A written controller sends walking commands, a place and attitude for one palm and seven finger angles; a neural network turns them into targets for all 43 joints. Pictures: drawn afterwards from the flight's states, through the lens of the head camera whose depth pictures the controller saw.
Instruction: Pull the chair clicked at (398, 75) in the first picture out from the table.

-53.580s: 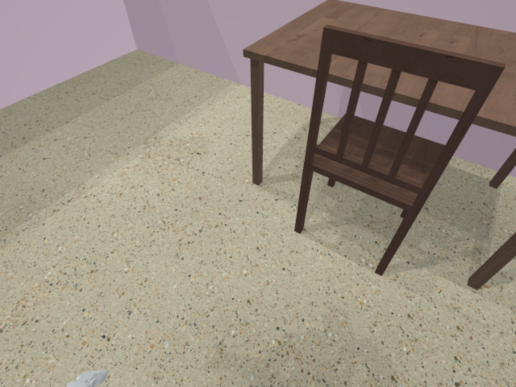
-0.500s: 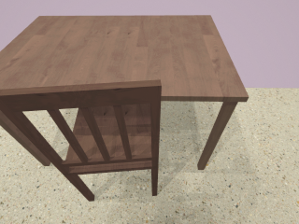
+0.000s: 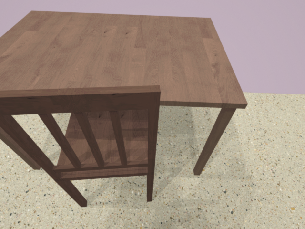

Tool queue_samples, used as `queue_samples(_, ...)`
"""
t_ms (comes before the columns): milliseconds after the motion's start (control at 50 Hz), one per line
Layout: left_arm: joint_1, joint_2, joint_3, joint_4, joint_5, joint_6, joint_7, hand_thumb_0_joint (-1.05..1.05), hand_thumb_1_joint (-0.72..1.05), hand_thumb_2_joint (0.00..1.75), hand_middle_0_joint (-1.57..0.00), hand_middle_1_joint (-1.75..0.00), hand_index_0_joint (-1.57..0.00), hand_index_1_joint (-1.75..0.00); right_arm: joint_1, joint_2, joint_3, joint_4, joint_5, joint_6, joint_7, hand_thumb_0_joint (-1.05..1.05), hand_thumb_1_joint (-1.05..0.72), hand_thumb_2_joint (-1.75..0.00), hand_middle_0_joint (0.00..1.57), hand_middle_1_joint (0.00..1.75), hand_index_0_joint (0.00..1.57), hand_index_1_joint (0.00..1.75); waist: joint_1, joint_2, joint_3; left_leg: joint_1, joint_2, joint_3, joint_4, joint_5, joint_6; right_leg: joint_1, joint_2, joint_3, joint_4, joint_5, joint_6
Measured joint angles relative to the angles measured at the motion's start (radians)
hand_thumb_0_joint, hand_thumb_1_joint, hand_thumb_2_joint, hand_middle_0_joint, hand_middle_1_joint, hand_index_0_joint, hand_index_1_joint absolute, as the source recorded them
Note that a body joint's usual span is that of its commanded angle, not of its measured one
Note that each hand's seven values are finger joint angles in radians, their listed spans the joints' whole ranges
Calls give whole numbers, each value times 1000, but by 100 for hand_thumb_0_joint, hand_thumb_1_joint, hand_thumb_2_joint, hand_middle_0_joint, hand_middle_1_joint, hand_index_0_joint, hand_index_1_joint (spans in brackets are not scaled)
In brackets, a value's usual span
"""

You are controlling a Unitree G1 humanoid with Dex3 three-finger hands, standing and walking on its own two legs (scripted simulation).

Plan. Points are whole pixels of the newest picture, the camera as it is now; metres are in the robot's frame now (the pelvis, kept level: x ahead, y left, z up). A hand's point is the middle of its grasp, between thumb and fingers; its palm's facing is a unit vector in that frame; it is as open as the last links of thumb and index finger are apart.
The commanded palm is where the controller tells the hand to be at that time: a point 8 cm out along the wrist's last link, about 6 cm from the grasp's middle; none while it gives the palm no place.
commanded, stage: look again from close up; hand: left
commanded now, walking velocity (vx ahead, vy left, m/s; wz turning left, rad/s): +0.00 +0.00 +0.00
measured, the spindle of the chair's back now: (92, 142) +0.39 +0.23 -0.07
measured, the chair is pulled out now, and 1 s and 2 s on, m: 0.04 0.04 0.04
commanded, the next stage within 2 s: shuffle to correct the standing spot in 0.28 s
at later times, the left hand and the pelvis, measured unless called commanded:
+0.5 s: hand out of the picture +0.01 +0.18 -0.18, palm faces +0.00 -0.98 -0.20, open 7.4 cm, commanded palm none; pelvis +0.00 +0.00 +0.00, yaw +0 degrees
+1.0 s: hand out of the picture -0.04 +0.16 -0.18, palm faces +0.08 -0.98 -0.18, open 7.4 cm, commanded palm none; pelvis -0.02 -0.02 +0.00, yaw +4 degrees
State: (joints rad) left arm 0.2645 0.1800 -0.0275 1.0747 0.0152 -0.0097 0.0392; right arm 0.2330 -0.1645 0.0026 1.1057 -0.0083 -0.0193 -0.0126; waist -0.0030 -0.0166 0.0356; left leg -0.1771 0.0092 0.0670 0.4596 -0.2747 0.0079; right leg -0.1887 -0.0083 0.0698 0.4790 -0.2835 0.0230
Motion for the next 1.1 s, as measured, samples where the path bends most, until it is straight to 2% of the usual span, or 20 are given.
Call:
queue_samples(520,13,0,6,-7,-2,9,6,0,91,90,-20,-30,-20,-30,9,20,-7,24,6,-2,-7,1,-92,-90,20,30,20,30,-4,-18,2,4,-10,-5,-13,11,4,3,-11,-5,-1,2,5)
queue_samples(640,-1,15,19,-46,0,27,8,0,91,90,-20,-30,-20,-30,-5,23,-23,-7,6,12,-7,1,-92,-90,20,30,20,30,-7,-28,19,-37,-16,-24,11,24,0,-42,-16,-24,48,-6,-2)
queue_samples(720,-5,22,26,-64,4,28,8,0,91,90,-20,-30,-20,-30,-17,15,-31,-25,3,24,-2,1,-92,-90,20,30,20,30,-5,-11,24,-74,-7,-50,43,29,-13,-67,-7,-50,70,-6,-16)
queue_samples(860,36,7,19,-48,6,28,-4,0,91,90,-20,-30,-20,-30,-5,-8,-32,-31,-6,41,9,1,-92,-90,20,30,20,30,0,18,-17,-106,12,-84,94,-25,-13,-61,14,-82,52,4,-35)
queue_samples(960,52,-3,14,-33,3,28,-9,1,91,90,-20,-30,-20,-30,29,-5,-19,-14,-9,27,8,1,-91,-90,19,30,20,30,10,7,-26,-93,14,-85,84,16,-24,-44,17,-81,40,4,-29)
queue_samples(1060,50,-8,10,-28,2,19,-8,1,91,90,-20,-30,-20,-30,60,19,-4,3,-6,13,4,1,-91,-90,19,30,20,30,15,-14,-16,-85,1,-74,59,13,-12,-41,2,-71,22,7,-16)
queue_samples(1100,45,-16,7,-20,1,5,0,1,91,90,-20,-30,-20,-30,65,24,3,3,-2,11,4,1,-91,-90,19,30,20,30,14,-5,-5,-92,2,-76,67,10,-8,-37,4,-73,8,13,-10)
